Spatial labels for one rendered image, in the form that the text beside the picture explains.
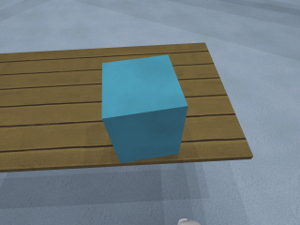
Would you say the carton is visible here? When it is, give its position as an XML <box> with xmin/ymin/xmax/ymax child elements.
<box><xmin>101</xmin><ymin>54</ymin><xmax>188</xmax><ymax>163</ymax></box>

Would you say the table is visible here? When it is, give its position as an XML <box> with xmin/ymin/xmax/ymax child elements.
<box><xmin>0</xmin><ymin>42</ymin><xmax>253</xmax><ymax>173</ymax></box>

